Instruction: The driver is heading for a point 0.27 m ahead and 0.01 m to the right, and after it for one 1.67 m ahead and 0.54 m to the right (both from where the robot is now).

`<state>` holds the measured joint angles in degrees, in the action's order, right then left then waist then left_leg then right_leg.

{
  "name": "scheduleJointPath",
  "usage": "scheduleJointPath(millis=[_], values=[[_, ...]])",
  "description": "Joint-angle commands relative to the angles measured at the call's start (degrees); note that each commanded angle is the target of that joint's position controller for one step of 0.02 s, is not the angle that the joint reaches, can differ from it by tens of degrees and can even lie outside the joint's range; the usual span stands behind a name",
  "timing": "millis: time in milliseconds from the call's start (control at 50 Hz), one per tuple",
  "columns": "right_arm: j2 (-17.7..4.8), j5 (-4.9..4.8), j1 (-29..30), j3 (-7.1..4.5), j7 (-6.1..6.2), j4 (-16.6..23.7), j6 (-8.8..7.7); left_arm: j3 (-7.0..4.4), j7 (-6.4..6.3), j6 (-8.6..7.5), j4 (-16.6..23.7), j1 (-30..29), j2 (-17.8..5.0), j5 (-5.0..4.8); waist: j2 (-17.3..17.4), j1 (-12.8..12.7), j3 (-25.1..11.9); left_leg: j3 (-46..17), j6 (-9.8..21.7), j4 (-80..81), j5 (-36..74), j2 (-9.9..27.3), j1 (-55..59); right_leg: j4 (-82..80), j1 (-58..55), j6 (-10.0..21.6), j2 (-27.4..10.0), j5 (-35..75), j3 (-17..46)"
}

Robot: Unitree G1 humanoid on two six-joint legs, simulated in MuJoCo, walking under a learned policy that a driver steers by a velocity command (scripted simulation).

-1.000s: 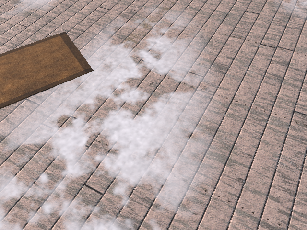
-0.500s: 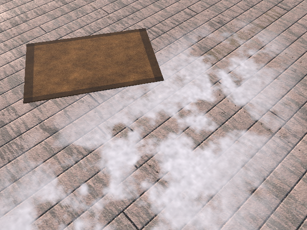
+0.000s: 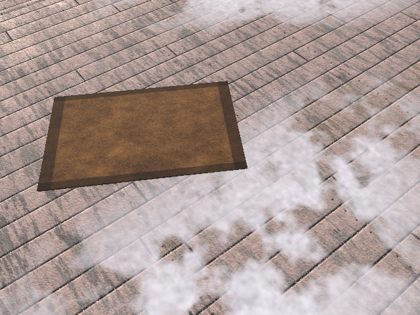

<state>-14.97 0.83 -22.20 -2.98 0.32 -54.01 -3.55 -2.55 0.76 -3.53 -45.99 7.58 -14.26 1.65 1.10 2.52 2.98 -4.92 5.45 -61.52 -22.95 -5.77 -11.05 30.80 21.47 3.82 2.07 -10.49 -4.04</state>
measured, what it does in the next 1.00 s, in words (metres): walks ahead, turning right: left foot, then right foot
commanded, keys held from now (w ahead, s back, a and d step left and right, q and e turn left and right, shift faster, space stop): w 0.04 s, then w+e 0.92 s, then w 0.04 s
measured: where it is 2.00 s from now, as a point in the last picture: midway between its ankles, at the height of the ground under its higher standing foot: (310, 182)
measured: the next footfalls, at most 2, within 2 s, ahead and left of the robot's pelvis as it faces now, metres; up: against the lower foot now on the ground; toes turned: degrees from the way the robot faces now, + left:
left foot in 0.44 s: +0.39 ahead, +0.10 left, +0.00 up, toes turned -9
right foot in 0.96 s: +0.56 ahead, -0.19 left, +0.00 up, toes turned -34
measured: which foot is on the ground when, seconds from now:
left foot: up 0.00-0.42, down 0.44-0.98, up 1.00-1.00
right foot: down 0.00-0.44, up 0.46-0.94, down 0.96-1.00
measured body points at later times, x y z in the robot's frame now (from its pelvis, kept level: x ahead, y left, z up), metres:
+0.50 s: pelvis +0.25 +0.02 +0.00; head +0.29 +0.03 +0.45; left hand +0.28 +0.29 -0.14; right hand +0.42 -0.24 -0.09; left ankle +0.35 +0.10 -0.73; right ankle +0.10 -0.07 -0.67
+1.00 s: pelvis +0.48 -0.08 -0.01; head +0.51 -0.10 +0.43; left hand +0.78 +0.03 -0.10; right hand +0.33 -0.30 -0.15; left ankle +0.36 +0.10 -0.69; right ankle +0.53 -0.17 -0.73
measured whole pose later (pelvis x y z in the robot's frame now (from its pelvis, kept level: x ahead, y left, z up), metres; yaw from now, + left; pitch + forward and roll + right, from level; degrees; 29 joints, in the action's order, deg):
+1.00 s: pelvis +0.48 -0.08 -0.01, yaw -30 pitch +1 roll +0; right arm -14.0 1.0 -23.0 -2.7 0.7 -53.0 -2.6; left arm -2.9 3.1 -1.0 -41.6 1.8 -14.2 2.8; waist 0.3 2.8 3.7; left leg 15.4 -1.6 -42.9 -25.7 6.9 -1.9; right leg 35.4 27.0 7.7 2.5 -9.9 -6.7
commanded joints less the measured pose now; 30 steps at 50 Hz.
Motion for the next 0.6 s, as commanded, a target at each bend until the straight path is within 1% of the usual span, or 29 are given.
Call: scheduleJointPath(millis=[20, 40, 60, 80, 100, 120, 140, 160, 180, 200, 220, 260, 320, 340, 360, 380, 400, 420, 440, 460, 480, 500, 520, 540, 560, 580, 600], values=[[-5.2, 0.76, 1.6, -0.89, -0.66, 4.3, -0.51, -1.33, -0.11, -0.73, -0.4, 7.0, -4.9, -0.31, -2.4, -2.8, -1.7, -1.2, -0.4, -7.1, 5.2, 6.6, -20.1, -18.3, -16.4, 8.6, -17.2, 2.4, 23.6], [-4.2, 1.24, 0.2, -0.6, -1.12, 4.2, 0.1, -1.1, -0.26, -0.98, -1.5, 7.3, -4.6, -0.62, -4.4, -1.4, -2.3, -0.4, -1.1, -5.2, 5.8, 7.5, -17.8, -19.8, -13.8, 7.9, -15.6, 3.4, 20.4], [-3.9, 1.6, 0.2, -0.47, -1.44, 4.2, 0.51, -1.06, -0.13, -1.43, -2.4, 8.4, -4.8, -0.84, -5.9, -1.1, -2.4, 0.7, -1.7, -3.6, 6.0, 8.0, -16.9, -20.3, -12.9, 8.4, -14.9, 7.0, 19.6], [-3.6, 1.83, 1.1, -0.37, -1.66, 4.5, 0.74, -1.06, 0.0, -1.81, -3.3, 9.6, -4.8, -1.16, -5.9, -0.9, -2.2, 1.7, -2.4, -2.3, 6.3, 8.5, -17.7, -20.6, -13.1, 8.8, -14.1, 10.2, 18.5], [-3.1, 2.1, 2.9, -0.25, -1.78, 4.9, 0.88, -0.9, 0.14, -2.1, -4.3, 11.5, -4.3, -1.48, -5.0, -1.1, -1.3, 2.7, -2.9, -0.9, 7.1, 9.1, -19.1, -20.7, -13.5, 8.6, -13.0, 14.5, 16.8], [-2.5, 2.02, 4.3, 0.04, -1.98, 5.7, 1.0, -1.3, 0.01, -2.09, -4.6, 12.1, -5.9, -1.63, -5.9, -0.9, -1.8, 3.6, -3.8, 1.5, 8.4, 9.5, -20.6, -21.5, -14.0, 9.3, -13.0, 13.0, 16.5], [-2.5, 1.99, 6.7, 0.14, -2.1, 6.2, 1.2, -1.32, -0.09, -1.91, -4.9, 12.6, -5.7, -1.75, -4.3, -1.3, -1.3, 4.2, -4.6, 2.9, 11.0, 10.0, -22.4, -22.7, -13.9, 9.0, -11.7, 11.1, 15.5], [-2.0, 1.87, 9.3, 0.52, -2.14, 7.6, 1.17, -1.6, -0.13, -1.83, -5.2, 13.6, -7.1, -1.7, -6.0, -1.8, -0.3, 4.5, -5.6, 7.2, 12.0, 10.7, -23.1, -23.1, -12.9, 10.0, -12.5, 11.8, 16.1], [-2.2, 1.67, 12.8, 0.72, -2.09, 8.6, 1.05, -1.56, -0.13, -1.66, -5.8, 14.6, -6.4, -1.65, -4.8, -2.5, 1.2, 5.0, -6.4, 10.9, 13.5, 10.8, -24.3, -23.3, -13.3, 9.9, -11.8, 13.3, 15.5], [-1.8, 1.55, 15.6, 0.98, -2.07, 9.5, 0.97, -1.59, -0.16, -1.54, -6.2, 15.6, -6.3, -1.75, -4.8, -3.3, 1.4, 5.5, -7.1, 14.9, 15.4, 10.5, -23.8, -23.3, -13.2, 9.5, -11.2, 12.8, 14.9], [-1.7, 1.32, 17.6, 1.15, -2.09, 9.9, 0.88, -1.68, -0.23, -1.41, -6.4, 16.3, -6.4, -1.65, -4.7, -4.0, 1.3, 5.9, -7.5, 18.0, 17.3, 9.9, -23.0, -23.1, -13.5, 8.8, -10.3, 12.8, 14.5], [-1.6, 1.02, 21.1, 1.44, -2.11, 11.2, 0.68, -1.85, -0.38, -1.29, -6.9, 18.5, -6.9, -1.55, -5.1, -5.2, 0.6, 6.3, -7.7, 22.8, 20.1, 8.8, -21.9, -21.2, -15.3, 8.3, -10.2, 16.9, 14.5], [-2.2, 0.5, 24.8, 1.55, -1.66, 12.8, 0.27, -2.17, -0.56, -0.87, -7.0, 20.0, -7.7, -1.15, -5.6, -6.3, -0.3, 5.9, -7.3, 26.4, 19.8, 7.5, -20.2, -17.4, -18.0, 8.0, -11.1, 20.9, 16.4], [-2.7, 0.37, 25.1, 1.45, -1.52, 13.3, 0.03, -2.34, -0.7, -0.71, -6.8, 19.7, -8.0, -0.99, -6.0, -6.0, -0.5, 5.4, -6.9, 27.5, 18.6, 7.3, -19.1, -16.1, -18.5, 7.7, -11.6, 21.6, 17.5], [-3.4, 0.27, 24.2, 1.25, -1.37, 13.4, -0.25, -2.56, -0.88, -0.56, -6.4, 18.8, -8.4, -0.85, -6.3, -5.2, -0.7, 4.8, -6.4, 29.1, 17.0, 7.1, -16.8, -14.7, -18.5, 7.1, -12.0, 21.9, 18.5], [-4.1, 0.24, 21.9, 0.95, -1.16, 13.0, -0.58, -2.82, -1.01, -0.43, -5.9, 17.6, -9.0, -0.77, -6.5, -3.8, -1.3, 4.6, -5.7, 31.0, 15.1, 6.6, -12.9, -12.9, -17.8, 6.3, -12.2, 22.2, 19.4], [-5.0, 0.3, 17.4, 0.51, -0.82, 11.7, -1.02, -3.03, -0.99, -0.41, -5.4, 16.2, -9.4, -0.87, -6.0, -1.6, -2.8, 5.0, -4.9, 33.8, 14.0, 5.5, -6.3, -8.9, -16.3, 5.4, -11.4, 24.0, 19.5], [-6.8, 0.92, 10.2, -0.32, -0.18, 9.6, -1.8, -2.9, -0.72, -0.55, -5.1, 15.6, -8.7, -1.23, -2.7, 1.4, -6.7, 3.8, -3.4, 37.3, 14.6, 6.6, 4.2, 0.4, -13.2, 4.1, -8.1, 23.5, 17.2], [-11.4, 2.43, 0.9, -1.49, 0.74, 9.0, -2.41, -2.17, -0.48, -0.9, -2.8, 14.6, -5.7, -1.87, 4.2, 5.1, -14.9, -8.3, -0.2, 39.5, 5.4, 19.0, 17.1, 16.0, -5.6, 2.6, -3.7, 12.0, 13.1], [-16.6, 2.75, 0.1, -2.82, 0.88, 9.1, -1.39, -1.14, -0.6, -0.61, -1.0, 21.0, -0.4, -3.47, 16.9, 1.8, -20.0, -30.7, 5.6, 45.7, -1.7, 32.2, 28.3, 30.4, 11.6, 1.0, 4.4, -20.5, 6.6], [-11.6, 1.87, 3.3, -2.2, 0.73, 9.6, -0.48, -2.14, -1.1, 0.53, -2.7, 20.2, -6.0, -1.64, 8.9, 0.7, -15.0, -33.6, 6.4, 47.5, -10.0, 31.2, 22.1, 37.1, 16.5, 1.7, -0.1, -19.8, 7.8], [-6.6, 1.39, 7.5, -0.88, 0.52, 10.6, -0.5, -2.53, -0.57, 0.84, -2.7, 16.8, -6.6, -0.94, 3.0, -0.3, -7.5, -25.1, 5.1, 48.4, -8.4, 28.0, 14.7, 37.5, 16.6, 1.8, -2.5, -14.3, 8.7], [-4.6, 1.22, 9.7, -0.34, 0.3, 10.5, -0.8, -2.35, 0.02, 0.95, -2.3, 14.7, -5.1, -0.84, 2.2, -1.4, -4.1, -17.3, 4.0, 49.9, 0.1, 25.2, 9.5, 35.9, 15.1, 1.2, -4.2, -10.5, 8.3], [-3.7, 1.11, 9.7, -0.08, 0.4, 10.1, -1.2, -2.42, 0.48, 1.46, -2.1, 13.9, -4.7, -0.3, 4.0, -2.0, -2.7, -11.4, 2.8, 50.8, 6.6, 23.1, 6.8, 34.5, 13.8, 0.6, -5.4, -8.9, 7.9], [-3.5, 0.84, 9.2, 0.03, 0.51, 9.4, -1.63, -2.39, 0.97, 2.18, -2.0, 14.1, -4.2, 0.19, 5.1, -2.8, -2.2, -7.4, 2.1, 51.5, 10.4, 21.6, 4.8, 34.0, 12.6, -0.1, -6.0, -7.8, 7.5], [-3.3, 0.69, 7.8, 0.02, 0.39, 8.8, -2.22, -2.32, 1.25, 2.69, -1.8, 13.5, -3.8, 0.34, 4.7, -2.9, -2.0, -4.6, 1.9, 51.3, 16.9, 21.0, 4.5, 34.2, 12.3, -0.4, -6.1, -6.8, 7.2], [-4.0, 0.35, 7.2, -0.28, 0.36, 8.4, -2.66, -2.23, 1.56, 3.12, -1.0, 12.5, -3.4, 0.27, 5.2, -3.3, -3.0, -3.2, 2.7, 51.9, 18.5, 21.5, 5.1, 34.2, 13.2, -1.0, -6.2, -5.5, 6.8]])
